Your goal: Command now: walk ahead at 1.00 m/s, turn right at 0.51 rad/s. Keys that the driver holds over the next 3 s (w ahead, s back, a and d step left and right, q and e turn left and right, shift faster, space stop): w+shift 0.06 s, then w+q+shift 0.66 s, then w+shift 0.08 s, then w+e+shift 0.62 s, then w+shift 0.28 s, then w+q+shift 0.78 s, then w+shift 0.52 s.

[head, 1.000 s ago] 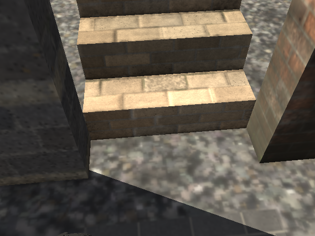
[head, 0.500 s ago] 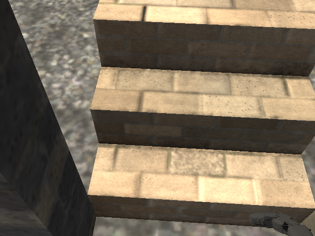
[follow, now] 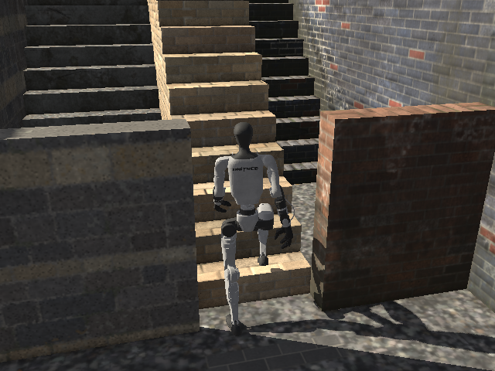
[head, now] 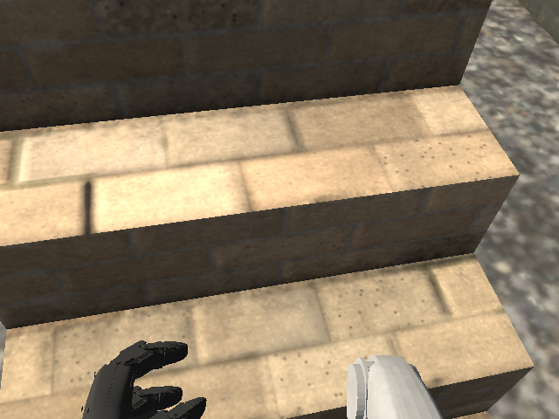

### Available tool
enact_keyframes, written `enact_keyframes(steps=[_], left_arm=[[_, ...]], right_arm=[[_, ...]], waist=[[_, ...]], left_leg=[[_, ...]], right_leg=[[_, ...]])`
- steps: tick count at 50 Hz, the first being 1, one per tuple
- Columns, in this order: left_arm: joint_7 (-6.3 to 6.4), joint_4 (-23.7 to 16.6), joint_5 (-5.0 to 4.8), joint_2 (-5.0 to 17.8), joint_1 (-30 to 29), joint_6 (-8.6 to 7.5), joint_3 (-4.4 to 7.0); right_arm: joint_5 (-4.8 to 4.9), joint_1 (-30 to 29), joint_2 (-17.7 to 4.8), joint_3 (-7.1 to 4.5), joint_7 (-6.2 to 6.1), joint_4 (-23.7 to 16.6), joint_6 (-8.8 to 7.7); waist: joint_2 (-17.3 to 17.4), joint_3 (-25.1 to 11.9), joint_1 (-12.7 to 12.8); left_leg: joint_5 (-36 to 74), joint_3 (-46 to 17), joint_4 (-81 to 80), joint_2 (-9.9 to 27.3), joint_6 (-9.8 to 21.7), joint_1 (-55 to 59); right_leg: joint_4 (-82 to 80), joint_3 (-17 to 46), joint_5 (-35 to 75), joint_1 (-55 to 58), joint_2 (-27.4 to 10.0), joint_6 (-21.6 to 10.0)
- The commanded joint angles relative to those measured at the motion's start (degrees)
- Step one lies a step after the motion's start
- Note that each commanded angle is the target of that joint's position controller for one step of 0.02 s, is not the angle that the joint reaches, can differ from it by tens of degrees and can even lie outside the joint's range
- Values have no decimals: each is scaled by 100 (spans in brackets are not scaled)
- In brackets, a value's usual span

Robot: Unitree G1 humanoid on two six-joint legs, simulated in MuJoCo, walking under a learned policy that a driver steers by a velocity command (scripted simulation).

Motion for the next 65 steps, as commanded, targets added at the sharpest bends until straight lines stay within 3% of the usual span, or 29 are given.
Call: enact_keyframes(steps=[1, 2, 4, 5, 6, 7, 9, 11, 14, 16, 20, 24, 29, 32, 33, 35, 36, 39, 41, 47, 50, 53, 54, 57, 58, 60, 62, 64, 65], left_arm=[[-215, -1196, -69, 154, -1115, -147, -353], [-280, -494, -218, 709, 199, -106, -138], [-371, 143, 135, 1165, 2631, -140, 265], [-422, 287, 425, 2015, 2826, -287, 612], [-387, 343, 408, 2362, 2598, -447, 826], [-410, 512, 336, 2136, 2572, -413, 905], [-449, 1234, 171, 1340, 1600, -517, 664], [-420, 1576, 187, 1020, 1648, -695, 564], [-270, 2150, 37, 821, 3196, -1039, 547], [-283, 2594, 228, 367, 4076, -1195, 412], [-532, 2342, 251, -47, 3865, -1309, 186], [-534, 2018, 209, 419, 2938, -1439, 247], [-117, 1815, -58, 1037, 3265, -1268, 405], [-94, 1220, -369, 2145, 3163, -1069, 662], [-225, 873, -298, 2156, 3127, -1054, 684], [-689, -95, 102, 1265, 1263, -1063, 642], [-650, -642, 433, 339, 483, -934, 445], [-201, -897, 385, -585, 1411, -791, -86], [-138, -614, 352, -587, 1789, -730, -162], [37, -782, -173, -772, 246, -822, -183], [-177, -1229, -174, -589, -761, -544, -245], [-397, -997, -77, -359, 73, -400, -190], [-485, -789, -129, 186, 293, -406, -93], [-428, -188, -327, 857, 1853, -348, 193], [-523, 82, -201, 824, 1776, -396, 218], [-370, 351, 122, 1210, 1365, -190, 537], [-213, 826, -16, 758, 1677, -464, 404], [-125, 1093, 534, 543, 1469, -757, 339], [-96, 1013, 542, 513, 1347, -819, 292]], right_arm=[[265, -498, -981, 7, -297, -374, 6], [543, -707, -1250, -30, -365, -656, -59], [835, -1144, -2525, -479, -184, -1173, -139], [790, -1046, -2053, -458, -2, -1449, -246], [462, -732, -1178, -270, 130, -1420, -460], [119, -1254, -425, -156, 41, -1756, -472], [-188, -2184, 240, -39, -119, -2183, -49], [-441, -1909, 243, -82, -193, -2121, 161], [-245, -3070, -30, -138, -81, -2350, 209], [4, -4001, 595, 7, 70, -2526, 343], [20, -4321, 1311, 287, 63, -2845, 579], [-134, -4780, 678, 211, -119, -3193, 829], [132, -4781, 503, 398, -136, -3385, 947], [174, -2135, -146, 68, -56, -2558, 1001], [31, -2087, -637, -143, -39, -2472, 992], [84, -2305, -1428, -648, -198, -2412, 1153], [210, -3243, -1090, -556, -46, -2534, 1098], [-252, -2356, -332, -254, 15, -1430, 678], [-185, -1944, -163, -167, 131, -1091, 418], [-195, -499, -757, -276, 185, -402, 63], [-115, -230, -461, -125, 156, -176, 80], [130, -577, -635, -173, -154, -281, 197], [496, -641, -773, -208, -288, -532, 93], [712, -554, -2123, -556, -260, -711, -7], [556, -396, -1918, -495, -233, -807, 49], [-135, -1922, -784, -324, 156, -1838, 30], [-414, -2940, 95, -11, 195, -2781, -115], [-257, -2725, 343, 197, 6, -3186, -12], [-357, -2538, 407, 295, -29, -3160, 157]], waist=[[294, 666, 698], [402, -947, 1044], [1973, -2700, 1862], [51, -3221, 1665], [-1170, -4800, 974], [-107, -5219, 720], [863, -2058, -155], [699, -856, -403], [786, -730, 401], [679, -732, 662], [-6, -208, 48], [-868, 162, -542], [-539, -548, -233], [-982, -2788, -770], [-614, -3014, -714], [1074, -1938, -809], [363, -1095, -432], [295, 176, 429], [320, 337, 641], [2, 883, -248], [261, 453, -289], [883, -581, 403], [843, -1120, 425], [1313, -2416, 1040], [1249, -2315, 869], [-628, -1527, 693], [472, -260, 366], [245, 571, -247], [509, 438, -563]], left_leg=[[7850, 210, -1581, 833, 74, -2280], [11026, -4, -588, 767, 602, -2913], [16507, -762, 3282, 1837, 943, -1179], [12817, -921, 6616, 548, 604, -2632], [2278, -2790, 10310, -1589, 468, -3964], [2898, -3795, 11268, -1440, 738, -4102], [3174, -3131, 11207, -692, 896, -5511], [2118, -2884, 11699, -760, 763, -6521], [559, -2507, 10662, -770, 706, -7292], [721, -2243, 11104, -836, 1082, -7790], [1016, -2227, 12235, -949, 1271, -8677], [1838, -1746, 11586, -640, 972, -8486], [-219, -487, 7094, -288, 1349, -5444], [-1415, -270, 6014, -1400, 1244, -2964], [-871, -1325, 5124, -1384, 1506, -1933], [-3218, -7080, 874, 154, 2492, -2223], [-2570, -7293, 663, 318, 2221, -3230], [-1583, -5434, 1021, 181, 1427, -4308], [-691, -4469, 836, 210, 1276, -4298], [1547, -3380, 253, 1125, 1011, -2121], [1747, -2232, -1125, 816, 515, -2942], [6842, -488, -1103, 722, 626, -1948], [10156, -592, -794, 693, 914, -2407], [14466, -939, 2405, 1628, 1429, -678], [12372, -1048, 3559, 1476, 1419, -940], [2829, -1824, 8829, -899, 545, -4762], [1655, -2459, 11493, -685, 625, -6533], [-747, -2769, 12958, -625, 500, -8021], [-966, -2950, 12241, -415, 539, -7732]], right_leg=[[-3677, -915, 160, 2288, -90, -135], [-4183, -1107, 1420, 5594, 599, -65], [-4877, -227, -66, 6600, 1129, -401], [-6691, 2447, 703, 7745, -321, -1339], [-9018, 5575, 2421, 9549, -1885, -1376], [-9584, 5605, 510, 9097, -1552, -493], [-9549, 4168, 697, 6739, -1451, -124], [-9172, 2769, 3332, 7252, -1147, 43], [-9293, 1672, 6805, 8979, -1181, -10], [-9375, 1382, 5800, 8978, -1229, 263], [-10148, 1235, 2366, 6951, -1375, 546], [-11535, 406, 1503, 5325, -1375, 751], [-12353, -1234, 7284, 6445, -1439, 66], [-8623, -1083, 14002, 7900, -2160, -504], [-7356, -734, 12635, 7089, -2072, -297], [-2518, -11, 2966, 3310, 252, 539], [-6, 1120, 2804, 2470, 60, 688], [876, 1099, 1912, 1494, -65, 562], [550, 836, 1769, 1355, -142, 473], [2525, 941, 660, -1470, 682, 169], [213, -160, 1578, 131, 408, 60], [-1823, -761, 844, 2450, 181, -223], [-3464, -1413, 697, 4384, 674, -127], [-5486, -1466, -862, 5774, 1163, 132], [-6836, -609, -731, 6251, 1234, 63], [-9660, 5566, -1128, 6392, -418, -1598], [-9635, 4646, 1500, 6226, -314, -1329], [-9141, 3326, 2890, 5992, -422, -891], [-9235, 2679, 2601, 5711, -306, -436]])
Next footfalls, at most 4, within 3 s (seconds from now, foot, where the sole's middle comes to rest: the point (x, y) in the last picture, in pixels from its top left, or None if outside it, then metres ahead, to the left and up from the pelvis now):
0.08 right None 0.25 -0.10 -0.55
0.62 left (206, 385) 0.38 0.13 -0.33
1.16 right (259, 191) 0.59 0.07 -0.12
1.50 left None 0.83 0.26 0.10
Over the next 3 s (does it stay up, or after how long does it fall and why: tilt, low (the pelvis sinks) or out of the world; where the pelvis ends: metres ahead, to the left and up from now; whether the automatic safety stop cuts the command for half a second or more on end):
stays up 1.03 0.03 0.96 its command is cut before an obstacle after 2.0 s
